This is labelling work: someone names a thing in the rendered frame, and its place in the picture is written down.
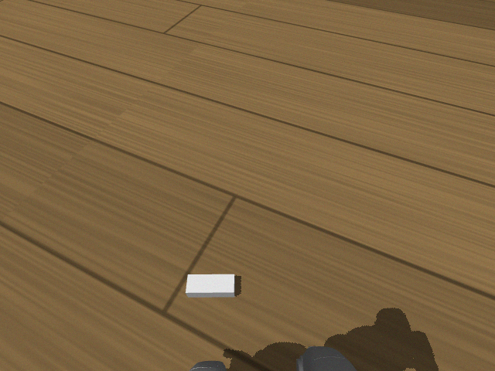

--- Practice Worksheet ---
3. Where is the carton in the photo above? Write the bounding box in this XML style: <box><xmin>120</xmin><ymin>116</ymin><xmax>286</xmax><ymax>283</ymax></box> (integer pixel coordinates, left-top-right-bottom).
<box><xmin>186</xmin><ymin>274</ymin><xmax>235</xmax><ymax>298</ymax></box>

